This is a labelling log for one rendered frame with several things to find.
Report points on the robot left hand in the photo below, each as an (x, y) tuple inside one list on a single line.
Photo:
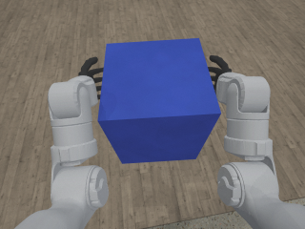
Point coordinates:
[(85, 70)]

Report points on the robot right hand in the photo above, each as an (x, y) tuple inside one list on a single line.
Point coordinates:
[(222, 64)]

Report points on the robot right forearm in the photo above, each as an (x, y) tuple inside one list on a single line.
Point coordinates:
[(247, 100)]

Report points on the robot left forearm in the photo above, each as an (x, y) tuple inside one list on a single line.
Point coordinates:
[(70, 107)]

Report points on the right robot upper arm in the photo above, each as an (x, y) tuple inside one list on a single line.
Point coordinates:
[(251, 188)]

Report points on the carton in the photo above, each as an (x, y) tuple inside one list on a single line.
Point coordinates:
[(157, 100)]

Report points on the left robot upper arm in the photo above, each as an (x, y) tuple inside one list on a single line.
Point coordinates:
[(76, 193)]

